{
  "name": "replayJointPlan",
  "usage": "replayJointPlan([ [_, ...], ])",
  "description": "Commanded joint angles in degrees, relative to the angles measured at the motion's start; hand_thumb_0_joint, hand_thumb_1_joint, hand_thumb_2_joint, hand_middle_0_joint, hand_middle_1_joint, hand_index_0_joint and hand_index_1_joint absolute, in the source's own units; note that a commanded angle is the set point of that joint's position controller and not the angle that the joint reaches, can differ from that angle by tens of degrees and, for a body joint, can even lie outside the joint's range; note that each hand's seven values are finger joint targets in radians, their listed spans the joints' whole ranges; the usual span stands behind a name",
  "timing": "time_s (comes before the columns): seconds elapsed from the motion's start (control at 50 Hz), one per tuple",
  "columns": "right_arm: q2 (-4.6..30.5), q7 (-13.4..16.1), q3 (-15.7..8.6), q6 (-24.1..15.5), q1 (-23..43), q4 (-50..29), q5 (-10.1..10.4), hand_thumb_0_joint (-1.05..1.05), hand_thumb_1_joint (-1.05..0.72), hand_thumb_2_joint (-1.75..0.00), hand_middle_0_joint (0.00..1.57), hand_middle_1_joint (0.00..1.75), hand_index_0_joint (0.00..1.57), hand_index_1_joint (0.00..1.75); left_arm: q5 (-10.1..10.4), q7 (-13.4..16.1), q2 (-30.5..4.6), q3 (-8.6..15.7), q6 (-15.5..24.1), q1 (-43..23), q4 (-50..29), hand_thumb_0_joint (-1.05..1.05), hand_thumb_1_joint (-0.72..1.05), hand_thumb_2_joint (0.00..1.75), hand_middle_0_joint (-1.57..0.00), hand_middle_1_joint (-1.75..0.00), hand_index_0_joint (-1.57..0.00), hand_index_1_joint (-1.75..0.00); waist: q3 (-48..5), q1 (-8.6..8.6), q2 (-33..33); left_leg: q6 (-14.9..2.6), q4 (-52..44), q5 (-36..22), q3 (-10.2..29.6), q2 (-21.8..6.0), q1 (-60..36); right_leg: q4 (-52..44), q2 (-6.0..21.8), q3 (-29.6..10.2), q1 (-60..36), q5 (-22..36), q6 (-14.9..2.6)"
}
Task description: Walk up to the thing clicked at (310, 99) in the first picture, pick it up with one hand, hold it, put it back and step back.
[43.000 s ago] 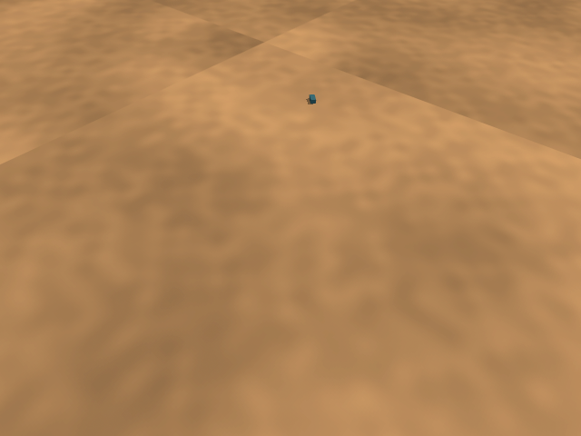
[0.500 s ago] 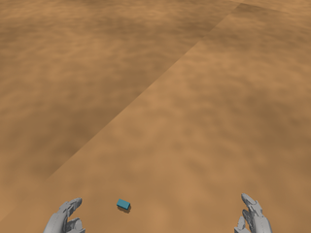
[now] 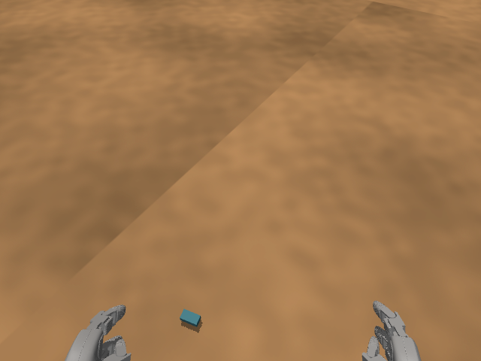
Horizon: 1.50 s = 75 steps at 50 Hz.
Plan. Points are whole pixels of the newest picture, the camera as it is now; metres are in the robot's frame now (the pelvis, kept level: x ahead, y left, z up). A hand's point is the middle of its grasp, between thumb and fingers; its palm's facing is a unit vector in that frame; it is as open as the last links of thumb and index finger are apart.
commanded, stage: home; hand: left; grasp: from above
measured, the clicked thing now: (190, 317) +0.42 +0.18 -0.70
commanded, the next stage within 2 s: stand in 0.34 s
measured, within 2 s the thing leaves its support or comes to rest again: neither
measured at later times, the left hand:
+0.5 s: hand out of the picture +0.16 +0.19 -0.06, palm faces +0.02 -0.96 -0.27, open 7.4 cm
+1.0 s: hand out of the picture +0.04 +0.24 -0.11, palm faces +0.04 -0.95 -0.31, open 7.4 cm
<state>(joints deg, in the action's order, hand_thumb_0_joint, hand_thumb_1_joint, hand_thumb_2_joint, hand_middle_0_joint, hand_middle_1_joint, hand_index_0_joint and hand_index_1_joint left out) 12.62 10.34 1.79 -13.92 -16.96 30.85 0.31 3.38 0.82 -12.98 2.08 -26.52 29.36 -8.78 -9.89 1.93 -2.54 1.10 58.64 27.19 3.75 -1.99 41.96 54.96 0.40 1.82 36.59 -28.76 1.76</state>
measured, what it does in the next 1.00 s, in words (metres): rises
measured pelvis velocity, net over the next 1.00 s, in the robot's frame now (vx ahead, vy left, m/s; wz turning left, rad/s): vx -0.01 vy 0.01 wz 0.00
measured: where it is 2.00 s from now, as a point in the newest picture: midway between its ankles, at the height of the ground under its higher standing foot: outside the picture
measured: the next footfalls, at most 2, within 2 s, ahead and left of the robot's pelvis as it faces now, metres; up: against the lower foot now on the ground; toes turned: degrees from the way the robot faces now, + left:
none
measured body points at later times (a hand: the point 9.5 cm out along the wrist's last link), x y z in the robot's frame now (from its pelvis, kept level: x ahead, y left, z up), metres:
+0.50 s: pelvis -0.01 +0.00 +0.01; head +0.01 +0.01 +0.46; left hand +0.15 +0.24 -0.04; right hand +0.15 -0.25 -0.07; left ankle +0.02 +0.13 -0.68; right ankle -0.01 -0.14 -0.68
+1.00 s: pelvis -0.01 +0.01 +0.05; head +0.00 +0.01 +0.50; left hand +0.03 +0.29 -0.09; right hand +0.07 -0.27 -0.08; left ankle +0.02 +0.13 -0.68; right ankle -0.01 -0.14 -0.68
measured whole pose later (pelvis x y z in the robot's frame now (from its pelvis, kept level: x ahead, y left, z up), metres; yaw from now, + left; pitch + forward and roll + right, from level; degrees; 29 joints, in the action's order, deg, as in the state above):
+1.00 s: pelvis -0.01 +0.01 +0.05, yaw +0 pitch -3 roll -1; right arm 16.0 0.8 -2.4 -0.1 -10.4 57.8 -2.0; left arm -2.0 1.5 -15.6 2.5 -1.4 14.2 56.0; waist 3.1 -1.4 -0.2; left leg -0.3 33.4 15.7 0.9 -0.1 14.9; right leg 31.4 2.7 -0.2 11.1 -17.6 2.7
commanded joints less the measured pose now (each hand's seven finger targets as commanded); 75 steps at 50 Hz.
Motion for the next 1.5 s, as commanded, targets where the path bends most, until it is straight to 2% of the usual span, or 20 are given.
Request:
replayJointPlan([
  [0.0,7.4,0.9,-3.5,-3.2,3.6,-9.5,-0.2,0.00,-0.90,-0.90,0.20,0.30,0.20,0.30,-0.6,0.7,-6.1,3.2,3.2,-1.4,-11.5,0.00,0.90,0.90,-0.20,-0.30,-0.20,-0.30,-5.2,0.28,-0.4,-1.48,-8.9,-13.7,-1.6,1.5,-9.2,-8.7,-1.8,1.8,-0.8,13.7,-1.49],
  [0.12,7.3,0.8,-3.4,-3.0,3.5,-9.5,-0.1,0.00,-0.90,-0.90,0.20,0.30,0.20,0.30,-0.6,0.8,-6.1,3.3,3.0,-0.6,-10.9,0.00,0.90,0.90,-0.20,-0.30,-0.20,-0.30,-5.3,0.62,-0.8,-1.50,-8.9,-14.7,-1.5,1.4,-9.7,-8.4,-1.9,1.9,-1.1,14.6,-1.48],
  [0.22,7.3,0.7,-3.2,-2.7,4.3,-9.6,0.0,0.00,-0.90,-0.90,0.20,0.30,0.20,0.30,-0.7,0.8,-6.2,3.2,2.9,-1.2,-10.6,0.00,0.90,0.90,-0.20,-0.30,-0.20,-0.30,-1.9,0.38,-1.0,-1.61,-10.4,-9.2,-1.0,1.3,-8.0,-9.1,-2.0,2.2,0.5,9.5,-1.64],
  [0.28,7.3,0.7,-3.5,-2.7,4.2,-10.0,0.0,0.00,-0.90,-0.90,0.20,0.30,0.20,0.30,-0.3,0.8,-5.9,3.5,3.0,-0.6,-11.4,0.00,0.90,0.90,-0.20,-0.30,-0.20,-0.30,-4.4,0.15,-0.8,-1.52,-9.7,-11.4,-1.2,1.3,-8.7,-8.6,-2.0,2.3,-0.7,11.3,-1.67],
  [0.4,7.2,0.8,-3.2,-2.6,4.4,-10.2,0.1,0.00,-0.90,-0.90,0.20,0.30,0.20,0.30,-0.3,0.9,-6.1,3.1,3.0,-1.8,-11.5,0.00,0.90,0.90,-0.20,-0.30,-0.20,-0.30,-2.8,0.65,0.1,-1.78,-9.4,-9.0,-1.7,1.6,-7.7,-9.6,-1.9,1.8,0.3,9.7,-1.48],
  [0.42,13.2,-2.7,-5.4,3.5,8.3,4.9,-6.7,0.00,-0.90,-0.90,0.20,0.30,0.20,0.30,-7.1,3.1,-11.2,3.2,15.4,-17.7,8.6,0.00,0.90,0.90,-0.20,-0.30,-0.20,-0.30,9.1,-4.14,3.8,-4.54,-13.5,-20.1,0.7,-0.8,-9.9,-11.7,2.5,-2.6,-10.7,11.7,-3.82],
  [0.44,14.0,-4.4,-6.4,5.9,9.0,5.0,-6.9,0.00,-0.90,-0.90,0.20,0.30,0.20,0.30,-7.3,2.7,-12.8,4.5,19.2,-12.7,19.1,0.00,0.90,0.90,-0.20,-0.30,-0.20,-0.30,5.1,-3.95,5.7,-5.19,-13.9,-17.1,-1.4,-0.2,-12.5,-14.0,3.7,-6.7,-12.0,9.9,-5.26],
  [0.48,13.9,-6.4,-6.2,7.8,7.3,4.4,-6.6,0.00,-0.90,-0.90,0.20,0.30,0.20,0.30,-7.7,1.9,-12.8,3.8,22.2,-13.2,24.1,0.00,0.90,0.90,-0.20,-0.30,-0.20,-0.30,4.9,-1.97,4.7,-5.08,-15.0,-16.5,0.1,0.3,-14.5,-14.0,2.8,-7.1,-10.5,10.6,-5.92],
  [0.52,12.7,-8.2,-5.8,8.3,6.8,7.0,-4.3,0.00,-0.90,-0.90,0.20,0.30,0.20,0.30,-7.2,1.4,-12.5,3.2,23.8,-15.4,28.2,0.00,0.90,0.90,-0.20,-0.30,-0.20,-0.30,2.5,-2.74,0.7,-5.48,-17.8,-16.2,1.2,0.0,-18.8,-12.4,3.5,-5.6,-14.5,12.8,-4.40],
  [0.54,13.0,-8.7,-6.3,8.5,7.9,7.9,-3.7,0.00,-0.90,-0.90,0.20,0.30,0.20,0.30,-6.8,1.3,-12.1,3.2,23.9,-14.9,30.2,0.00,0.90,0.90,-0.20,-0.30,-0.20,-0.30,3.1,-3.86,2.8,-5.24,-18.3,-16.9,1.0,-0.3,-20.3,-13.3,3.5,-5.7,-13.7,13.0,-4.24],
  [0.58,13.1,-9.3,-6.7,9.1,8.9,9.3,-3.0,0.00,-0.90,-0.90,0.20,0.30,0.20,0.30,-6.3,1.4,-11.9,3.5,24.3,-15.6,35.1,0.00,0.90,0.90,-0.20,-0.30,-0.20,-0.30,3.2,-4.10,3.3,-4.78,-19.3,-17.1,1.7,-0.4,-21.1,-15.0,3.4,-5.3,-14.5,12.8,-3.89],
  [0.64,12.6,-9.6,-6.9,10.1,9.8,12.1,-3.2,0.00,-0.90,-0.90,0.20,0.30,0.20,0.30,-6.4,1.6,-11.8,3.3,25.5,-17.1,41.5,0.00,0.90,0.90,-0.20,-0.30,-0.20,-0.30,4.6,-3.76,2.4,-5.01,-21.8,-13.2,2.6,-0.9,-21.5,-18.2,3.9,-5.4,-16.4,12.4,-3.46],
  [0.7,13.0,-9.4,-7.1,10.8,10.2,14.2,-3.3,0.00,-0.90,-0.90,0.20,0.30,0.20,0.30,-6.3,1.7,-12.0,3.4,26.5,-17.7,46.2,0.00,0.90,0.90,-0.20,-0.30,-0.20,-0.30,5.8,-3.57,1.6,-4.98,-23.8,-14.7,2.9,-1.5,-24.0,-20.0,3.9,-4.9,-17.3,14.3,-3.17],
  [0.74,13.2,-9.2,-7.1,11.4,9.6,15.7,-3.2,0.00,-0.90,-0.90,0.20,0.30,0.20,0.30,-6.0,1.6,-12.1,3.4,26.9,-18.3,49.2,0.00,0.90,0.90,-0.20,-0.30,-0.20,-0.30,8.3,-3.00,1.5,-4.85,-26.7,-10.6,3.3,-1.5,-23.2,-22.1,3.8,-5.1,-18.3,12.4,-3.23],
  [0.82,13.6,-8.8,-7.1,11.7,8.8,19.1,-2.8,0.00,-0.90,-0.90,0.20,0.30,0.20,0.30,-5.6,1.7,-12.7,3.3,27.3,-17.4,54.6,0.00,0.90,0.90,-0.20,-0.30,-0.20,-0.30,8.4,-2.78,0.7,-4.47,-29.1,-16.2,3.7,-2.3,-27.5,-24.8,4.1,-4.9,-20.6,17.2,-3.13],
  [0.9,14.5,-8.5,-6.9,12.2,9.2,21.6,-2.5,0.00,-0.90,-0.90,0.20,0.30,0.20,0.30,-5.3,1.7,-12.3,2.8,27.1,-17.3,59.0,0.00,0.90,0.90,-0.20,-0.30,-0.20,-0.30,11.2,-2.80,-1.0,-4.03,-35.2,-11.3,5.2,-3.2,-27.5,-28.2,3.8,-4.6,-23.4,15.7,-2.64],
  [1.02,14.4,-8.3,-6.6,12.3,8.8,24.9,-1.9,0.00,-0.90,-0.90,0.20,0.30,0.20,0.30,-5.2,1.8,-13.2,2.6,27.4,-17.9,63.7,0.00,0.90,0.90,-0.20,-0.30,-0.20,-0.30,10.6,-2.55,1.6,-3.28,-36.7,-18.5,3.6,-3.2,-32.1,-32.6,5.0,-5.1,-27.0,19.8,-2.36],
  [1.14,14.6,-8.4,-6.4,12.7,9.8,26.9,-1.8,0.00,-0.90,-0.90,0.20,0.30,0.20,0.30,-5.3,1.7,-13.6,2.2,27.4,-18.8,66.8,0.00,0.90,0.90,-0.20,-0.30,-0.20,-0.30,12.8,-2.53,2.1,-2.79,-39.5,-14.5,3.2,-3.2,-32.4,-35.4,5.1,-5.1,-27.9,17.8,-1.94],
  [1.16,14.3,-8.5,-6.3,12.6,10.3,27.1,-1.7,0.00,-0.90,-0.90,0.20,0.30,0.20,0.30,-5.3,1.7,-13.5,2.1,27.5,-18.9,67.3,0.00,0.90,0.90,-0.20,-0.30,-0.20,-0.30,12.4,-2.65,2.6,-2.71,-39.3,-16.8,3.0,-3.2,-33.4,-35.7,5.5,-5.2,-28.1,18.7,-2.13],
  [1.48,15.5,-8.9,-5.6,12.8,10.9,29.9,-1.4,0.00,-0.90,-0.90,0.20,0.30,0.20,0.30,-4.9,1.2,-15.2,1.9,27.5,-21.8,70.2,0.00,0.90,0.90,-0.20,-0.30,-0.20,-0.30,12.9,-2.20,1.8,-2.37,-41.8,-16.9,2.7,-3.8,-33.5,-38.7,5.9,-5.4,-30.1,18.4,-1.83],
])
